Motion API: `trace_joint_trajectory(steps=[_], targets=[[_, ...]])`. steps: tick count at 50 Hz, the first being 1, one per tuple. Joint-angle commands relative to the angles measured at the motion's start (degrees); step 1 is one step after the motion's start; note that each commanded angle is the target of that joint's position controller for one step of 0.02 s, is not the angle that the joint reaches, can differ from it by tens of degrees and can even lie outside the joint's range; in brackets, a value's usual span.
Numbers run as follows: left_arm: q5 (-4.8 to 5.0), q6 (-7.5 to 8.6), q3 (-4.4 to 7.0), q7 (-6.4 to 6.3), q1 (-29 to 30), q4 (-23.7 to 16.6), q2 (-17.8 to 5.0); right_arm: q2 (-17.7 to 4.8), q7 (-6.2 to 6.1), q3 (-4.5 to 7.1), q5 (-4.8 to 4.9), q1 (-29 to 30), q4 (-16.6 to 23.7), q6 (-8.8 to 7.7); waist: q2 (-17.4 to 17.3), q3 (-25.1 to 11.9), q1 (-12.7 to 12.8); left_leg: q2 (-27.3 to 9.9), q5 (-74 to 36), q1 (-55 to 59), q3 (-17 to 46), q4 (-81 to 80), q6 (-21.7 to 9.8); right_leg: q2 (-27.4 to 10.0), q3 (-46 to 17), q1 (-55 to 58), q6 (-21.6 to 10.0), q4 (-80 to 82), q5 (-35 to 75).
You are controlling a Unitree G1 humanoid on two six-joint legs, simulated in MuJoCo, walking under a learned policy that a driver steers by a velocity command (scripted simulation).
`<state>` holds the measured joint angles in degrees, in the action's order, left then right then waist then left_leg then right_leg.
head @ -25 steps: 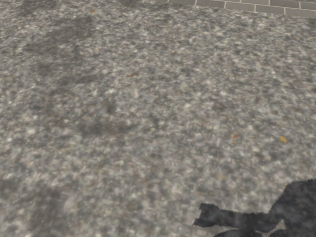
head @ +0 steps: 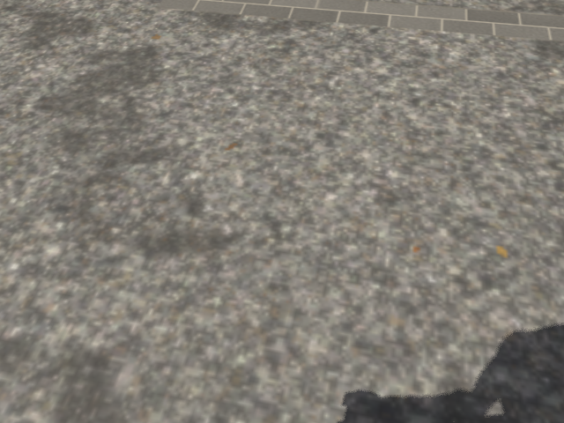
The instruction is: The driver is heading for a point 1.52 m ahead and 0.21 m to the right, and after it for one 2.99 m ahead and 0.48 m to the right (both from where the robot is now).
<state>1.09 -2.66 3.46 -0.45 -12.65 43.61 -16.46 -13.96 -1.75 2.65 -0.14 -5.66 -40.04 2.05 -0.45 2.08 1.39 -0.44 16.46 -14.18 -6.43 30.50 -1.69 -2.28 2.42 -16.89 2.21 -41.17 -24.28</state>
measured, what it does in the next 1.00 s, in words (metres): steps on the spot, turning right: right foot, then left foot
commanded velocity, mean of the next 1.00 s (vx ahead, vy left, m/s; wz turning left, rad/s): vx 0.00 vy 0.00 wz -0.32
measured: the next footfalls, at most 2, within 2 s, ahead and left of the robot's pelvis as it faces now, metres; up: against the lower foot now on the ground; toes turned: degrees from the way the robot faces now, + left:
right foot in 0.04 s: +0.01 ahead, -0.11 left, +0.00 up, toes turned -4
left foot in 0.54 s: +0.08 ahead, +0.11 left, +0.00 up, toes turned -24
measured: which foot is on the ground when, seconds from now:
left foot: down 0.00-0.04, up 0.06-0.52, down 0.54-1.00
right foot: up 0.00-0.02, down 0.04-0.54, up 0.56-0.84, down 0.86-1.00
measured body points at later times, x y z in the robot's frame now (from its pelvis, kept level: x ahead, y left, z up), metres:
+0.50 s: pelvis -0.01 +0.00 +0.01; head +0.02 -0.02 +0.46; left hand +0.23 +0.23 -0.08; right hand +0.08 -0.32 -0.09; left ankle +0.04 +0.13 -0.72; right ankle -0.03 -0.10 -0.73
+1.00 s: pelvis -0.01 -0.01 +0.00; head +0.00 -0.02 +0.45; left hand +0.21 +0.19 -0.10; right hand +0.01 -0.30 -0.12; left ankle +0.04 +0.12 -0.73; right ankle -0.08 -0.12 -0.73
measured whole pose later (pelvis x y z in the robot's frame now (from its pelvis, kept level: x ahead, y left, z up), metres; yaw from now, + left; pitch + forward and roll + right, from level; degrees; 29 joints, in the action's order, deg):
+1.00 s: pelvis -0.01 -0.01 +0.00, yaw -20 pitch -1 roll +0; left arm -1.0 -1.7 2.3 -1.5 -11.2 40.1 -14.4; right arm -15.4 0.0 1.6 0.4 -10.9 -44.7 -0.3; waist -1.9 2.4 -1.4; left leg -0.5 15.5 -14.7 4.7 31.0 1.9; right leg 0.7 -1.1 -10.8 0.0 -29.4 -17.9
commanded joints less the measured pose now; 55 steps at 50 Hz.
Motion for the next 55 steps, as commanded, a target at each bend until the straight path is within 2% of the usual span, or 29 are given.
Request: trace_joint_trajectory(steps=[1, 2, 3, 4, 5, 7, 10, 16, 22, 25, 26, 27, 28, 29, 30, 31, 33, 35, 38, 40, 42, 43, 44, 45, 46, 48, 51, 53, 55], targets=[[-0.28, 0.80, 1.47, 0.60, -2.6, -3.4, -5.2, -10.1, -0.78, 3.50, 1.20, 1.5, 2.6, 0.01, -4.9, -5.2, 0.9, -14.7, -22.8, 5.5, 10.4, -2.7, -7.6, 1.0, 0.7, 2.3, -3.4, 12.7, 11.5], [-0.73, 0.94, 2.45, 0.25, -3.4, -3.8, -8.9, -8.5, -0.79, 3.38, 0.84, -0.3, 2.2, -0.10, 2.3, -5.4, 0.1, -10.1, -12.9, -0.1, 5.4, 6.0, -2.5, -3.1, -7.8, 7.6, -6.5, 18.5, 24.9], [-0.66, 1.19, 4.12, -0.52, -3.0, -5.0, -15.7, -5.5, -0.70, 2.52, -1.45, 1.9, 4.9, -0.52, 17.2, -4.1, -1.4, 0.4, 8.2, -15.5, -1.2, 18.8, 4.3, -15.7, -27.2, 13.4, -15.7, 20.1, 42.3], [-2.53, 2.20, 3.45, -0.16, -5.5, -5.6, -13.6, -6.4, -0.95, 2.64, -1.17, 7.7, 6.1, -0.90, 14.8, -6.1, 3.6, 3.2, 23.8, -20.9, 6.9, 31.3, 5.0, -20.5, -33.0, 14.1, -23.4, 22.6, 45.5], [-2.88, 3.32, 3.00, 0.01, -4.1, -5.8, -12.4, -7.7, -0.67, 3.23, -0.12, 6.5, 5.6, -0.92, 9.3, -6.1, 2.1, 1.6, 21.5, -22.5, 10.3, 36.9, 4.6, -18.4, -29.0, 14.5, -22.5, 22.1, 43.5], [-0.72, 3.85, 2.76, -0.35, 1.3, -6.8, -10.7, -8.6, -0.81, 3.83, -0.02, 3.8, 3.6, -0.70, 4.3, -4.8, -0.6, -0.1, 12.7, -24.5, 11.3, 35.9, 4.8, -13.1, -22.5, 14.9, -16.9, 20.8, 39.2], [-0.23, 2.97, 2.19, -1.19, 1.6, -7.6, -9.4, -7.7, -0.72, 3.79, 0.16, 1.8, 2.9, -0.90, 5.8, -6.7, -1.3, 0.9, 5.9, -20.5, 10.6, 34.1, 6.5, -9.6, -19.6, 14.4, -15.7, 20.9, 40.8], [-0.36, 1.71, 3.09, -1.83, 1.0, -8.9, -11.4, -7.2, -0.56, 3.45, 0.49, 3.5, 3.2, -1.61, 8.1, -5.3, 0.3, 1.7, 3.6, -16.8, 11.3, 18.5, 7.9, -7.9, -22.9, 12.6, -15.5, 21.0, 28.9], [-0.33, 0.82, 3.46, -1.06, 3.9, -10.6, -11.9, -8.3, 0.58, 3.74, 0.98, 2.0, 3.2, -3.21, 10.1, -5.7, 0.3, 3.3, 5.2, -9.0, 11.8, 8.3, 6.6, -6.9, -29.6, 8.5, -15.2, 18.8, 28.6], [0.35, 0.29, 3.03, -1.21, 6.5, -11.4, -10.7, -8.3, 1.52, 3.90, 0.97, -2.4, 2.0, -4.17, 10.1, -7.7, -2.0, 3.0, -2.1, -2.2, 10.5, -4.0, 4.9, -5.4, -30.5, 8.8, -12.8, 14.9, 31.5], [0.54, 0.18, 2.65, -1.46, 6.3, -11.5, -9.6, -8.5, 1.67, 4.01, 0.61, -3.7, 1.4, -4.38, 9.0, -7.9, -2.6, 1.6, -9.7, 2.7, 10.5, -10.3, 3.7, -3.5, -29.4, 6.6, -10.5, 13.3, 27.1], [-0.40, 0.29, 1.86, -1.50, 3.4, -11.2, -7.1, -11.2, 1.50, 4.39, -0.40, -4.0, 2.0, -4.35, 2.4, -9.2, -1.2, -6.8, -15.3, 8.7, 18.3, -12.1, 0.8, 0.2, -25.2, 1.8, -7.2, 7.1, 15.2], [-0.92, 0.77, 1.39, -1.42, 0.0, -11.4, -5.5, -15.1, 1.24, 4.78, -1.46, -1.5, 2.9, -3.85, -11.7, -6.8, 2.4, -16.4, -28.8, 11.1, 30.3, -12.2, -7.1, 10.0, -15.6, -8.5, -3.5, -2.3, -7.6], [-1.38, 1.29, 2.74, -1.66, 1.1, -11.5, -9.9, -12.9, 1.46, 4.30, -2.22, -2.4, 2.9, -4.11, -12.8, -6.3, 0.2, -22.6, -27.6, 6.5, 37.2, -13.3, -15.3, 8.5, -13.8, -11.2, -0.7, -14.8, -15.4], [-0.78, 1.31, 3.85, -1.72, 1.0, -10.4, -12.8, -11.2, 1.41, 3.67, -1.53, -1.0, 3.3, -4.32, -8.6, -4.9, 0.2, -20.5, -23.6, 5.2, 33.7, -13.3, -15.4, 7.1, -14.4, -11.9, 0.3, -21.9, -12.1], [-0.69, 0.98, 3.99, -1.75, 1.0, -9.3, -12.2, -9.9, 1.22, 3.25, -0.71, 0.8, 3.2, -4.25, -6.7, -3.9, 0.8, -16.6, -19.7, 4.8, 28.7, -12.7, -12.6, 6.6, -14.2, -12.3, 1.3, -24.1, -8.4], [-0.74, 0.24, 3.13, -1.77, 0.8, -8.4, -8.8, -8.1, 0.94, 2.26, 0.34, 1.6, 2.8, -4.10, -6.8, -3.1, 0.4, -12.8, -20.1, 5.2, 23.3, -11.9, -10.4, 6.4, -14.2, -12.3, 2.9, -23.8, -3.8], [-0.52, 0.35, 2.01, -1.45, 2.1, -8.8, -5.9, -7.4, 0.73, 1.84, -0.03, 0.4, 1.9, -3.67, -8.1, -3.8, -0.3, -10.4, -22.6, 6.2, 19.3, -11.5, -10.2, 5.3, -10.9, -9.5, 3.6, -16.4, -2.0], [-0.68, 0.74, 0.57, -1.04, 4.9, -9.6, -3.2, -9.1, 0.65, 2.13, -0.16, -1.3, 1.2, -2.76, -10.5, -5.3, -2.5, -10.0, -25.3, 7.4, 17.8, -10.0, -10.3, 2.6, -5.7, -2.7, 3.7, -1.3, -3.2], [-0.21, 0.88, 0.96, -0.95, 3.6, -8.6, -4.5, -10.3, 0.75, 2.22, 0.22, -2.7, 0.6, -2.22, -10.4, -5.8, -2.7, -10.6, -26.0, 7.7, 19.0, -8.7, -10.4, 3.1, -4.1, 1.2, 3.1, 7.7, 1.9], [-0.80, 1.00, 1.01, -0.86, 0.9, -6.9, -4.8, -9.2, 0.95, 1.56, 1.03, -3.7, -0.3, -2.36, -8.4, -5.1, -1.0, -9.4, -24.3, 4.9, 18.2, -7.6, -7.6, 3.3, -3.9, 9.1, 0.9, 22.7, 15.4], [-1.57, 1.03, 1.04, -1.23, 0.7, -7.2, -6.4, -7.7, 1.34, 0.82, 0.44, -5.8, -1.0, -3.18, -5.0, -6.2, -1.7, -8.4, -19.9, 0.3, 18.0, -7.6, -4.1, -0.4, -8.6, 16.1, -0.8, 22.9, 22.9], [-2.14, 0.91, 1.97, -1.66, 0.8, -7.0, -10.8, -6.8, 2.06, 0.45, -0.69, -7.3, -0.8, -4.21, 3.9, -7.0, -4.3, -4.2, -13.2, -2.4, 13.6, -6.3, -0.8, -4.5, -11.5, 17.5, -3.7, 17.3, 30.5], [-2.51, 1.07, 1.35, -1.14, 1.4, -6.5, -7.3, -6.1, 2.21, 0.11, -0.66, -5.7, -1.4, -4.43, 6.7, -7.8, -3.1, -2.0, -5.8, 1.4, 10.8, -6.3, 1.8, -4.3, -10.6, 12.4, -5.9, 17.0, 22.6], [-2.53, 1.35, 1.06, -0.78, 2.4, -7.1, -5.9, -7.9, 2.18, 0.40, -0.39, -2.2, -1.0, -4.22, 5.1, -5.0, -1.5, -1.0, -5.9, 0.0, 10.6, -4.6, 2.9, -3.1, -10.1, 10.8, -5.9, 17.9, 16.9], [-2.35, 1.70, 1.82, -1.26, 1.4, -6.8, -8.2, -8.8, 1.54, 0.87, 0.61, -0.1, 0.0, -3.42, 7.0, -2.3, -0.5, 0.2, -8.0, -4.1, 10.2, 0.0, 2.7, -3.8, -10.8, 9.4, -5.9, 19.1, 14.6], [-1.83, 1.88, 2.39, -2.16, -0.6, -6.7, -9.1, -9.1, 1.13, 1.52, 1.20, -1.9, 0.7, -2.31, 10.4, -0.6, -0.6, 0.9, -2.7, -8.7, 8.8, 7.4, 2.7, -9.9, -14.2, 8.1, -9.8, 20.4, 20.2], [-1.93, 1.99, 2.29, -2.76, 1.0, -7.8, -8.6, -8.6, 1.40, 1.91, 1.15, -2.5, 1.3, -1.71, 12.6, -0.9, -0.4, 0.2, 12.2, -11.9, 7.5, 18.3, 2.9, -15.8, -17.6, 7.5, -14.2, 21.0, 27.5], [-1.87, 2.44, 2.42, -2.88, 1.9, -8.0, -8.9, -7.9, 1.92, 2.17, 1.49, -2.1, 2.2, -0.95, 9.0, -0.4, -0.4, -2.2, 18.6, -16.3, 8.6, 25.5, 3.2, -18.8, -17.5, 9.0, -16.5, 20.8, 35.6]])
Velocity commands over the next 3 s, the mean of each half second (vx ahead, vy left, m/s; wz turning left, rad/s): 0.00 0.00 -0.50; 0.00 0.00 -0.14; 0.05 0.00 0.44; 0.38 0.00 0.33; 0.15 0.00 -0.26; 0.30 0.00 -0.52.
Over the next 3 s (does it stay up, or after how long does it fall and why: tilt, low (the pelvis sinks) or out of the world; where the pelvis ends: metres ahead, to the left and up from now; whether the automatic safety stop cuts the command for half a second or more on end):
stays up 0.44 -0.04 0.02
